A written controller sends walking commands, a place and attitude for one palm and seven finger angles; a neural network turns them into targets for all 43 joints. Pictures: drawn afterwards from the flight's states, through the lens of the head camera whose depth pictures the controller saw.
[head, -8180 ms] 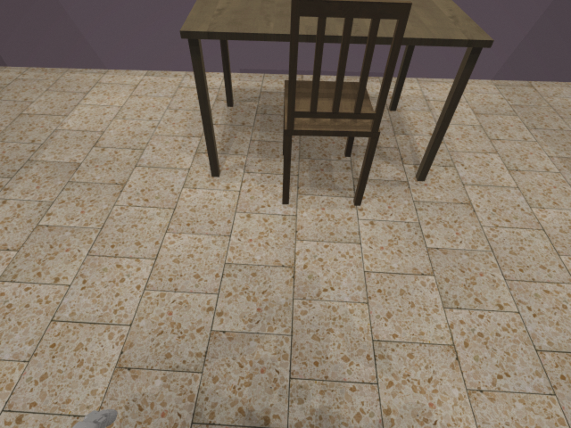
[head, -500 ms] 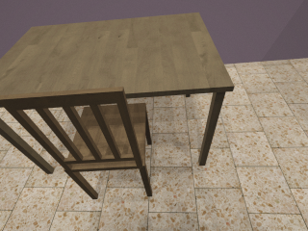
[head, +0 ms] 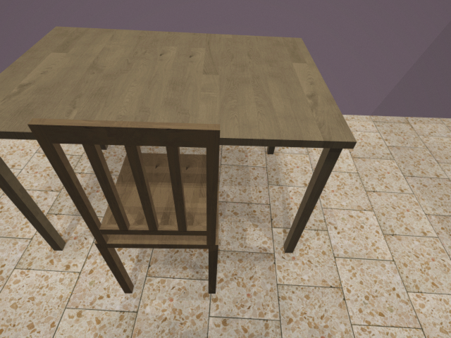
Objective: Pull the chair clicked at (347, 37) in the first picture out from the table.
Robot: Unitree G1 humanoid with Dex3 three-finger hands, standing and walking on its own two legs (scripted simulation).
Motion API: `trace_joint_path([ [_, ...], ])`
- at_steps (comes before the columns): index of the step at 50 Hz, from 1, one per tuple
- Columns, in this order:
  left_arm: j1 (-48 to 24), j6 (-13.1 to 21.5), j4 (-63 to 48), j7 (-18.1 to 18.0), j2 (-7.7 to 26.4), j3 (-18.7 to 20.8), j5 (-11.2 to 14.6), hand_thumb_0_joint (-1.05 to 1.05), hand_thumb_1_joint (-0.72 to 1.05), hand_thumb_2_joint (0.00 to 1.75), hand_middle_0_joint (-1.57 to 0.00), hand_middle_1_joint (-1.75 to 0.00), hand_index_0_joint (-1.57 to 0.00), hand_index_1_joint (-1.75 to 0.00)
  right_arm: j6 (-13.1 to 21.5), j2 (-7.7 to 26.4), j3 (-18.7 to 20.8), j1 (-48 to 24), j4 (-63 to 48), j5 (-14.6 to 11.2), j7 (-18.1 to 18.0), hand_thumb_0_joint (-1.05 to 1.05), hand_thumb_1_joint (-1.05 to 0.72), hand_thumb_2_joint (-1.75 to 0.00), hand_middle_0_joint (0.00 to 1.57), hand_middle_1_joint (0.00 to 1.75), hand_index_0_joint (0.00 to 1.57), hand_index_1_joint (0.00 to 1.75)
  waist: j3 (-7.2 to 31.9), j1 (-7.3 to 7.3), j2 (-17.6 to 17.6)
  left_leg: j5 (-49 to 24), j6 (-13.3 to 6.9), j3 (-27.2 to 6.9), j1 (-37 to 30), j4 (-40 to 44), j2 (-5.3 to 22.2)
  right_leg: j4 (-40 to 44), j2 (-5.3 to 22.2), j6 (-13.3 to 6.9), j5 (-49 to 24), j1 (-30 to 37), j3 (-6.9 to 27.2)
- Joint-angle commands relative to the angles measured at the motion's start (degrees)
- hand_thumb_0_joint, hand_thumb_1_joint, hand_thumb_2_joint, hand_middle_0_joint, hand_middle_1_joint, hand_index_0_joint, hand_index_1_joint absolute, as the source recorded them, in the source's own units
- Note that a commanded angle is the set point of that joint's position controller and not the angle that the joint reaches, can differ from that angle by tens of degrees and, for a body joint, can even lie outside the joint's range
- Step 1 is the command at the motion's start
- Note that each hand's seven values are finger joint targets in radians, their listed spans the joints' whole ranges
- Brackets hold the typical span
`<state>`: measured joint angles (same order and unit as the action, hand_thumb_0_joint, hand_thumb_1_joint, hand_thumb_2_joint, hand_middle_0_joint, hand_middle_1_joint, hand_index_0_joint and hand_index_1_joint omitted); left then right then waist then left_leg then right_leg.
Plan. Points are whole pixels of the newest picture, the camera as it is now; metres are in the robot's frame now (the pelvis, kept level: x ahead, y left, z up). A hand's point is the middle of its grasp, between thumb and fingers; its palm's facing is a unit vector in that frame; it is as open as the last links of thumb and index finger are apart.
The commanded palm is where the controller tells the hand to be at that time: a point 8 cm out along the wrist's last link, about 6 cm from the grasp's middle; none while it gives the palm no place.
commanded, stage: come to a stop and stand still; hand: left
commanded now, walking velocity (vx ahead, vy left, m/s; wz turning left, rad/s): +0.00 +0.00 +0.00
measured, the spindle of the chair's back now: (144, 192) +0.46 +0.25 -0.08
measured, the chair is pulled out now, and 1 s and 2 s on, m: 0.00 0.00 0.00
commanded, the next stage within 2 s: look again from close up in 0.14 s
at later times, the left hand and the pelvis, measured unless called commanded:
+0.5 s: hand out of the picture +0.01 +0.18 -0.18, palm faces +0.01 -0.97 -0.24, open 7.4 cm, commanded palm none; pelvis +0.01 +0.00 -0.01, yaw -1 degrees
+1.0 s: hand out of the picture +0.01 +0.15 -0.17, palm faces +0.00 -0.98 -0.22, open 7.4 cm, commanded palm none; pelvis +0.00 -0.03 +0.00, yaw -1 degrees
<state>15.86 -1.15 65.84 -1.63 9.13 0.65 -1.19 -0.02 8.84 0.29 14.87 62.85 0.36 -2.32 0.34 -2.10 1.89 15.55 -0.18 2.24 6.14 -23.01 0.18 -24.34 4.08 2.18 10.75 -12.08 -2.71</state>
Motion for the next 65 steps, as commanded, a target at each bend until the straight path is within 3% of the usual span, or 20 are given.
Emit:
trace_joint_path([
  [1,3.1,1.1,-0.8,-0.2,4.9,0.6,0.3,0.0,0.9,0.9,-0.2,-0.3,-0.2,-0.3,1.1,5.6,0.7,3.9,-1.1,0.0,0.1,0.0,-0.9,-0.9,0.2,0.3,0.2,0.3,-5.5,1.03,-4.0,-7.9,-1.1,-5.6,6.3,7.3,6.6,3.0,1.9,-1.5,-4.6,2.6,2.5],
  [11,3.4,1.5,-0.2,-0.5,3.9,0.5,0.6,0.0,0.9,0.9,-0.2,-0.3,-0.2,-0.3,1.6,4.5,0.7,6.7,0.6,0.0,-0.1,0.0,-0.9,-0.9,0.2,0.3,0.2,0.3,-4.2,1.25,-2.3,-11.2,-1.1,-4.6,4.4,6.4,6.3,2.7,2.1,-1.8,-6.8,3.5,2.5],
  [12,6.2,3.2,0.5,-3.0,5.3,-0.3,0.0,0.0,0.9,0.9,-0.2,-0.3,-0.2,-0.3,2.6,6.8,0.4,1.7,-3.3,-0.4,0.8,0.0,-0.9,-0.9,0.2,0.3,0.2,0.3,-4.3,0.27,-2.3,-21.3,0.3,-2.2,8.2,-4.8,7.3,-0.9,4.8,-3.0,-23.3,2.9,5.1],
  [13,5.6,3.5,-1.6,-2.3,7.1,0.1,0.4,0.0,0.9,0.9,-0.2,-0.3,-0.2,-0.3,2.2,4.4,0.6,5.6,-4.3,0.1,0.9,0.0,-0.9,-0.9,0.2,0.3,0.2,0.3,-0.3,2.26,-4.7,-5.5,0.3,-2.9,7.9,-1.8,3.7,-1.7,5.4,-3.9,-13.2,4.4,5.5],
  [14,4.0,3.4,-2.0,-1.7,6.1,-0.2,0.5,0.0,0.9,0.9,-0.2,-0.3,-0.2,-0.3,2.4,3.7,0.3,5.9,-3.7,0.2,0.9,0.0,-0.9,-0.9,0.2,0.3,0.2,0.3,-2.8,2.04,-6.6,-4.8,-0.4,-3.7,9.0,0.9,4.3,-1.9,3.9,-4.2,-5.3,2.1,4.8],
  [15,4.3,3.1,-2.2,-1.3,5.5,-0.4,0.4,0.0,0.9,0.9,-0.2,-0.3,-0.2,-0.3,2.6,4.1,0.1,7.5,-3.7,0.3,1.0,0.0,-0.9,-0.9,0.2,0.3,0.2,0.3,-1.1,2.09,-6.5,-5.4,-0.8,-4.6,9.2,0.9,5.3,-2.0,2.6,-4.2,-0.3,2.3,3.5],
  [16,3.9,2.9,-2.9,-1.0,5.6,-0.4,0.4,0.0,0.9,0.9,-0.2,-0.3,-0.2,-0.3,2.7,4.2,0.0,7.4,-4.1,0.5,1.1,0.0,-0.9,-0.9,0.2,0.3,0.2,0.3,-0.8,1.89,-9.1,-5.6,-1.1,-4.9,9.0,1.4,5.8,-2.4,1.9,-4.2,1.0,1.8,3.2],
  [20,3.2,2.9,-3.4,-0.7,4.3,-0.6,0.5,0.0,0.9,0.9,-0.2,-0.3,-0.2,-0.3,2.6,4.8,0.0,8.3,-4.1,0.2,0.7,0.0,-0.9,-0.9,0.2,0.3,0.2,0.3,-2.8,2.34,-1.9,-8.7,-1.8,-4.8,8.1,1.1,5.7,-2.6,1.7,-4.0,-3.0,1.0,3.3],
  [23,2.9,2.7,-3.6,-0.7,4.5,-0.5,0.6,0.0,0.9,0.9,-0.2,-0.3,-0.2,-0.3,2.4,4.8,-0.1,8.4,-3.6,0.2,0.7,0.0,-0.9,-0.9,0.2,0.3,0.2,0.3,-6.0,2.41,-1.0,-7.6,-1.7,-4.4,8.7,2.0,5.5,-2.1,1.5,-3.9,-2.6,-0.3,3.6],
  [26,3.2,2.6,-3.7,-0.6,5.1,-0.4,0.7,0.0,0.9,0.9,-0.2,-0.3,-0.2,-0.3,2.4,4.6,-0.3,8.2,-2.9,0.3,0.7,0.0,-0.9,-0.9,0.2,0.3,0.2,0.3,-6.5,2.19,-2.4,-8.6,-1.6,-4.0,7.8,2.6,5.2,-1.9,1.6,-4.1,-4.2,-0.2,4.0],
  [29,3.1,2.8,-3.7,-0.6,5.6,-0.3,0.7,0.0,0.9,0.9,-0.2,-0.3,-0.2,-0.3,2.2,4.8,-0.3,7.9,-2.4,0.3,0.7,0.0,-0.9,-0.9,0.2,0.3,0.2,0.3,-6.0,2.31,0.1,-7.9,-1.3,-3.3,6.8,2.2,4.9,-1.4,2.1,-4.0,-6.3,0.2,4.5],
  [36,2.4,2.7,-4.0,-0.5,6.2,0.1,0.7,0.0,0.9,0.9,-0.2,-0.3,-0.2,-0.3,2.0,4.6,-0.4,6.7,-1.5,0.4,0.7,0.0,-0.9,-0.9,0.2,0.3,0.2,0.3,-4.8,2.09,-2.5,-7.7,-0.8,-2.6,5.4,2.8,4.9,-0.5,2.2,-4.4,-7.1,1.3,4.8],
  [41,1.9,2.8,-3.9,-0.4,6.7,0.2,0.7,0.0,0.9,0.9,-0.2,-0.3,-0.2,-0.3,1.6,4.5,-0.4,6.3,-0.9,0.4,0.7,0.0,-0.9,-0.9,0.2,0.3,0.2,0.3,-4.8,2.21,-0.7,-6.2,-0.4,-2.3,5.0,2.6,4.7,1.0,2.6,-4.6,-6.3,1.2,5.2],
  [46,1.7,2.8,-3.8,-0.2,7.0,0.2,0.7,0.0,0.9,0.9,-0.2,-0.3,-0.2,-0.3,1.4,4.3,-0.4,6.3,-0.4,0.4,0.8,0.0,-0.9,-0.9,0.2,0.3,0.2,0.3,-4.5,2.3,-0.9,-4.8,-0.2,-1.9,4.4,2.6,4.6,2.8,2.7,-4.6,-3.1,0.6,5.7],
  [50,1.8,3.0,-3.7,-0.3,6.9,0.4,0.7,0.0,0.9,0.9,-0.2,-0.3,-0.2,-0.3,1.6,4.6,-0.4,6.5,0.0,0.4,0.7,0.0,-0.9,-0.9,0.2,0.3,0.2,0.3,-2.6,2.27,-2.1,-6.4,0.0,-1.9,4.0,2.4,4.9,2.2,2.8,-4.6,-5.5,2.1,5.6],
  [56,2.0,2.7,-3.4,-0.2,6.4,0.3,0.7,0.0,0.9,0.9,-0.2,-0.3,-0.2,-0.3,1.5,4.0,-0.4,6.6,0.7,0.4,0.6,0.0,-0.9,-0.9,0.2,0.3,0.2,0.3,-5.0,2.11,-1.8,-4.9,0.0,-2.0,4.7,3.5,5.2,3.2,2.2,-4.6,-2.2,0.7,5.4],
  [65,2.5,2.6,-3.2,-0.3,5.9,0.4,0.6,0.0,0.9,0.9,-0.2,-0.3,-0.2,-0.3,1.6,3.4,-0.4,7.4,1.1,0.4,0.6,0.0,-0.9,-0.9,0.2,0.3,0.2,0.3,-5.3,2.0,-1.9,-4.3,-0.1,-1.9,5.2,3.7,5.0,3.6,2.2,-4.4,-0.4,0.5,5.6],
])
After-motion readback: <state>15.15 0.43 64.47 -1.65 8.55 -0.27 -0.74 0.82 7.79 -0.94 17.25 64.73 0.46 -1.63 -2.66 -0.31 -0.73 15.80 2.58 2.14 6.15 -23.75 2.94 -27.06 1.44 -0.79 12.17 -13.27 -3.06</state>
